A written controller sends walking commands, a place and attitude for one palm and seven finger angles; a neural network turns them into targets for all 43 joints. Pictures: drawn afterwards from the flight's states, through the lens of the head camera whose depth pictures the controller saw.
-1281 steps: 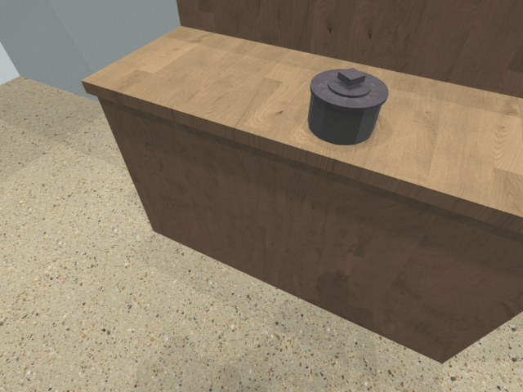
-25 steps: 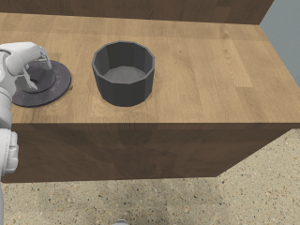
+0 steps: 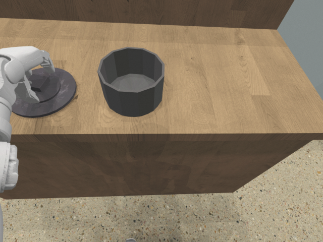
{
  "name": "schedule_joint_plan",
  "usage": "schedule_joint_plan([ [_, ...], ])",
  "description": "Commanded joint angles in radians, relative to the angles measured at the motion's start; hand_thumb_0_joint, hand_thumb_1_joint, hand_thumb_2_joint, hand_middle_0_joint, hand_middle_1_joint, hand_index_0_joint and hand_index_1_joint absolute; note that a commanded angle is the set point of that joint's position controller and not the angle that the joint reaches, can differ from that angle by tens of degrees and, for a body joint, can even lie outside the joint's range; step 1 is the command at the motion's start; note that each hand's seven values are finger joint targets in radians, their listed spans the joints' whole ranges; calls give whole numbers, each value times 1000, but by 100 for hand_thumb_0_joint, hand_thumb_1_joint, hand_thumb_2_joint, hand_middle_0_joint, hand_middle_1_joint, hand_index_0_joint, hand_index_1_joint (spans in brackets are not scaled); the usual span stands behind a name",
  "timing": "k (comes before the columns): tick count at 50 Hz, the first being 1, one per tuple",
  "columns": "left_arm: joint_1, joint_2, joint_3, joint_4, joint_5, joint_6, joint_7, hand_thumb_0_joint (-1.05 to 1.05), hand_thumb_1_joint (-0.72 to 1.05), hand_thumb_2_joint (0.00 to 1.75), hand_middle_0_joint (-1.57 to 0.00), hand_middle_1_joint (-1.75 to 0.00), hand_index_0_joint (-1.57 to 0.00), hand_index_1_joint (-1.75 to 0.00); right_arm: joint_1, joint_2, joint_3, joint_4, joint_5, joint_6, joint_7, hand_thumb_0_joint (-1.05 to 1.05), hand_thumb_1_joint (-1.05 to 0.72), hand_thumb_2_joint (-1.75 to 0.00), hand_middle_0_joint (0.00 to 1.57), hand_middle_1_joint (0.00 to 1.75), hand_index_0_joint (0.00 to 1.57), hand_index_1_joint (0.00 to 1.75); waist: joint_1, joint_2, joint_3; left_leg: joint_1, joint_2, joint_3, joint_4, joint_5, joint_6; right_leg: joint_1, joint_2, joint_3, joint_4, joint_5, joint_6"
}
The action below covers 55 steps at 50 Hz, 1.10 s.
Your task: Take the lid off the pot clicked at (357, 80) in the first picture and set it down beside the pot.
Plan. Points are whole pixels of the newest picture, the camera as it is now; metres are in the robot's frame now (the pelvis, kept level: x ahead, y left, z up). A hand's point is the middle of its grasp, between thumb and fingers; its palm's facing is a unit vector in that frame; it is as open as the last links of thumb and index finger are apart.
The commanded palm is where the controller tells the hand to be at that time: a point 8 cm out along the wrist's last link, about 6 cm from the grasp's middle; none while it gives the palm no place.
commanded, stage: raise the empty hand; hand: left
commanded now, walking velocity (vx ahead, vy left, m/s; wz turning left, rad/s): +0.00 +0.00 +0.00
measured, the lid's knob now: (37, 83) +0.51 +0.30 +0.08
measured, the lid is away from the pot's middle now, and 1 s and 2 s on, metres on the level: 0.24 0.24 0.24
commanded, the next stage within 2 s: draw the hand back to the body in 1.20 s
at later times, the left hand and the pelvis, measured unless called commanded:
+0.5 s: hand (17, 60) +0.49 +0.29 +0.16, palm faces -0.35 -0.08 -0.93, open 11.0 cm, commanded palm +0.49 +0.29 +0.23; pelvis +0.00 +0.00 +0.01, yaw +0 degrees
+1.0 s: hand out of the picture +0.48 +0.31 +0.22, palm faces -0.30 -0.09 -0.95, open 11.0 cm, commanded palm +0.49 +0.29 +0.29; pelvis +0.00 +0.00 +0.01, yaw +1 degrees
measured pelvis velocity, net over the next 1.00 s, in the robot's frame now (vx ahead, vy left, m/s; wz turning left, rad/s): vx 0.00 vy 0.00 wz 0.02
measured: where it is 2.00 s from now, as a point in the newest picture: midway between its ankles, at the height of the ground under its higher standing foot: outside the picture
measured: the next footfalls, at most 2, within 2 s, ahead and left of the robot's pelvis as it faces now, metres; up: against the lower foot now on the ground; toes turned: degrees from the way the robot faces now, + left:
none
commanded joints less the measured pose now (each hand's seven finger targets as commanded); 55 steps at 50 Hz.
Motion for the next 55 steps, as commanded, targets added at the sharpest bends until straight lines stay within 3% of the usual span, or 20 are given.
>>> schedule_joint_plan([
  [1, -569, 288, 71, -253, -6, 2, 44, 0, -10, 82, -43, -71, -43, -71, 90, -177, -65, -62, -12, -20, -16, 0, -90, -90, 20, 30, 20, 30, -10, 163, -464, 561, 13, -81, -40, 509, -12, -61, 53, -31, -70, 235, -50],
  [3, -525, 301, 78, -177, -7, 18, 42, 0, -10, 82, -43, -71, -43, -71, 90, -180, -60, -58, -7, -22, -20, 0, -90, -90, 20, 30, 20, 30, -11, 125, -409, 512, 7, -73, -54, 438, -7, -52, 51, -33, -80, 215, -50],
  [8, -566, 239, 2, -108, -8, 61, 23, 0, -10, 82, -43, -71, -43, -71, 83, -188, -51, -49, 2, -31, -20, 0, -90, -90, 20, 30, 20, 30, -23, 69, -326, 441, 0, -62, -88, 275, 1, -51, 48, -33, -99, 162, -51],
  [10, -645, 262, 13, -186, -3, 55, 19, 0, -10, 82, -43, -71, -43, -71, 84, -188, -55, -53, -3, -33, -22, 0, -90, -90, 20, 30, 20, 30, -20, 99, -404, 494, 1, -69, -84, 334, 0, -28, 46, -27, -94, 194, -50],
  [13, -673, 250, 1, -194, -2, 53, 6, 0, -10, 82, -43, -71, -43, -71, 89, -182, -57, -51, -5, -39, -24, 0, -90, -90, 20, 30, 20, 30, -25, 133, -429, 531, -1, -72, -75, 390, -1, -26, 48, -27, -97, 215, -49],
  [15, -655, 300, 49, -213, -4, 45, 3, 0, -10, 82, -43, -71, -43, -71, 91, -181, -58, -55, -8, -40, -23, 0, -90, -90, 20, 30, 20, 30, -12, 132, -468, 561, 3, -79, -69, 475, -6, -5, 49, -28, -91, 248, -48],
  [21, -575, 292, 31, -112, 8, 78, -9, 0, -10, 82, -43, -71, -43, -71, 65, -183, -48, -64, -1, -25, -11, 0, -90, -90, 20, 30, 20, 30, -1, 96, -348, 461, -3, -57, -89, 437, -7, 18, 47, -33, -99, 255, -50],
  [26, -635, 352, 79, -231, 4, 69, -28, 0, -10, 82, -43, -71, -43, -71, 64, -177, -59, -85, -8, -21, -8, 0, -90, -90, 20, 30, 20, 30, 2, 117, -477, 560, -3, -67, -74, 569, -1, 73, 46, -21, -102, 327, -44],
  [29, -633, 270, 15, -219, -20, 76, -49, 0, -10, 82, -43, -71, -43, -71, 59, -178, -59, -81, 0, -15, -5, 0, -90, -90, 20, 30, 20, 30, -11, 116, -422, 563, 1, -69, -83, 586, -4, 34, 46, -34, -114, 311, -45],
  [31, -613, 260, 2, -128, -13, 92, -54, 0, -10, 82, -43, -71, -43, -71, 60, -179, -56, -65, -1, -14, -3, 0, -90, -90, 20, 30, 20, 30, -17, 83, -347, 520, 0, -65, -96, 482, -1, 10, 49, -37, -126, 252, -43],
  [33, -636, 282, 2, -137, -12, 100, -57, 0, -10, 82, -43, -71, -43, -71, 53, -183, -50, -66, 3, -13, -3, 0, -90, -90, 20, 30, 20, 30, -13, 66, -333, 484, -5, -59, -116, 406, 2, 37, 46, -34, -133, 238, -45],
  [35, -736, 285, -5, -240, -5, 96, -56, 0, -10, 82, -43, -71, -43, -71, 48, -180, -54, -69, -2, -16, 0, 0, -90, -90, 20, 30, 20, 30, -10, 131, -410, 551, -2, -71, -113, 481, -4, 43, 44, -31, -129, 263, -48],
  [38, -734, 285, 2, -227, 2, 97, -58, 0, -10, 82, -43, -71, -43, -71, 50, -174, -54, -68, -4, -23, 0, 0, -90, -90, 20, 30, 20, 30, -11, 145, -425, 590, -1, -82, -107, 517, -6, 32, 47, -32, -135, 254, -49],
  [42, -726, 255, -22, -163, -7, 114, -73, 0, -10, 82, -43, -71, -43, -71, 52, -178, -51, -57, -1, -27, 2, 0, -90, -90, 20, 30, 20, 30, -16, 109, -377, 562, -2, -82, -120, 484, -7, 20, 47, -38, -144, 236, -48],
  [43, -719, 263, -17, -137, -6, 120, -74, 0, -10, 82, -43, -71, -43, -71, 53, -180, -50, -52, -1, -28, 1, 0, -90, -90, 20, 30, 20, 30, -17, 75, -368, 541, -2, -77, -128, 444, -5, 34, 46, -40, -145, 229, -46],
  [46, -753, 313, 6, -161, 10, 122, -72, 0, -10, 82, -43, -71, -43, -71, 39, -180, -45, -61, -3, -32, -1, 0, -90, -90, 20, 30, 20, 30, -6, 96, -394, 530, -10, -65, -129, 445, -2, 77, 40, -32, -144, 260, -49],
  [49, -802, 224, -62, -190, 2, 131, -81, 0, -10, 82, -43, -71, -43, -71, 41, -177, -50, -58, -2, -39, 4, 0, -90, -90, 20, 30, 20, 30, -15, 128, -380, 580, 1, -80, -127, 516, -11, 25, 42, -42, -151, 252, -52],
  [52, -792, 261, -31, -163, 13, 144, -84, 0, -10, 82, -43, -71, -43, -71, 52, -179, -50, -50, -5, -42, 7, 0, -90, -90, 20, 30, 20, 30, -15, 113, -394, 586, 0, -86, -134, 493, -11, 35, 46, -38, -158, 232, -47],
  [54, -771, 249, -46, -113, 7, 147, -89, 0, -10, 82, -43, -71, -43, -71, 57, -184, -44, -44, -2, -46, 3, 0, -90, -90, 20, 30, 20, 30, -16, 103, -350, 547, -4, -75, -142, 460, -10, 39, 41, -42, -161, 235, -52],
  [55, -825, 281, -32, -155, 15, 151, -88, 0, -10, 82, -43, -71, -43, -71, 49, -184, -43, -43, -4, -43, 6, 0, -90, -90, 20, 30, 20, 30, -14, 95, -386, 549, -2, -80, -155, 434, -10, 64, 41, -37, -164, 225, -47],
])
